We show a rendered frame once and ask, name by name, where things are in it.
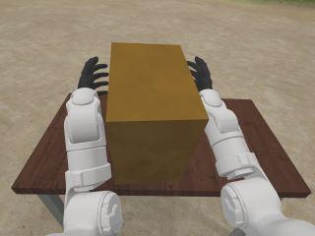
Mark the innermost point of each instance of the robot left forearm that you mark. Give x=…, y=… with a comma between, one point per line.
x=85, y=142

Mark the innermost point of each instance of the robot right forearm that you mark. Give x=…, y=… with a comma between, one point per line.
x=234, y=159

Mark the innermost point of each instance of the table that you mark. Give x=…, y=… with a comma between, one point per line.
x=44, y=172

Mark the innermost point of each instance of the robot left hand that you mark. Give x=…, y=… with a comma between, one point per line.
x=88, y=77

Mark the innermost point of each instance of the robot right hand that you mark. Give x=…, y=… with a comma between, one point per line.
x=202, y=76

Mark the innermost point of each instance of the robot left upper arm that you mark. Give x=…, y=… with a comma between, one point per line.
x=92, y=214

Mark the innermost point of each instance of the carton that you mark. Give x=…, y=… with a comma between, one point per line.
x=155, y=116

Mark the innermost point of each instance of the robot right upper arm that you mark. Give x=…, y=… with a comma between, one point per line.
x=253, y=206

